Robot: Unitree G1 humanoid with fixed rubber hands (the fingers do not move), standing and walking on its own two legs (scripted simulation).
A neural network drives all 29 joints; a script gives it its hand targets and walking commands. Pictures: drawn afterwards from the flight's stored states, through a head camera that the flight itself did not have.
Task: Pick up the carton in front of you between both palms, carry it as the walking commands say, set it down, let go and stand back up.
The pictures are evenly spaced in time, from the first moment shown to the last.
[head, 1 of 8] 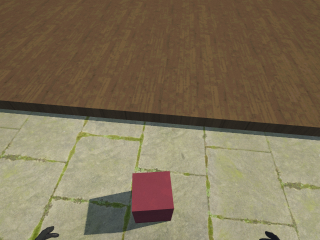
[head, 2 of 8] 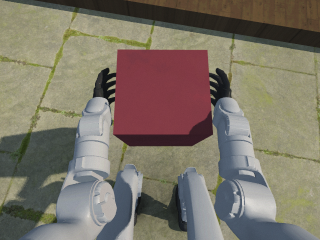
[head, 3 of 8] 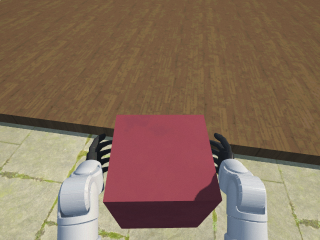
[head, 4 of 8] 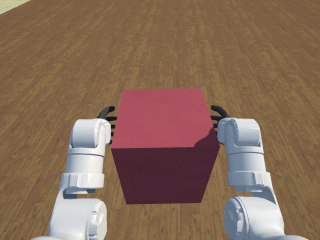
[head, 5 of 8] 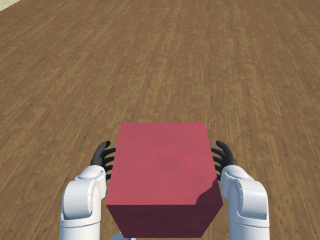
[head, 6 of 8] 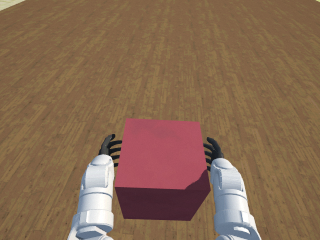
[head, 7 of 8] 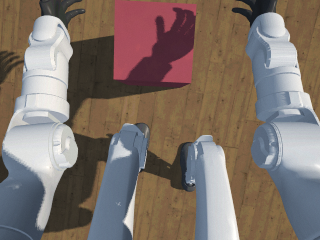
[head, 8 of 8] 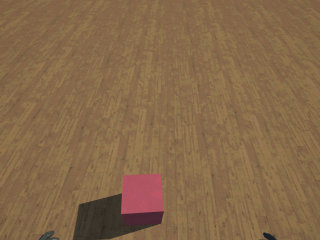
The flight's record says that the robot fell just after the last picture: no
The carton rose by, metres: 0.85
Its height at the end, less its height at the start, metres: +0.11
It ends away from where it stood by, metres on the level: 3.26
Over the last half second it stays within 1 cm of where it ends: yes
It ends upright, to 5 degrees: yes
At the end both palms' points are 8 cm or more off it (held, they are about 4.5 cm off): yes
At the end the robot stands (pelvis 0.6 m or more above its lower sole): yes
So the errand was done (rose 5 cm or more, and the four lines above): yes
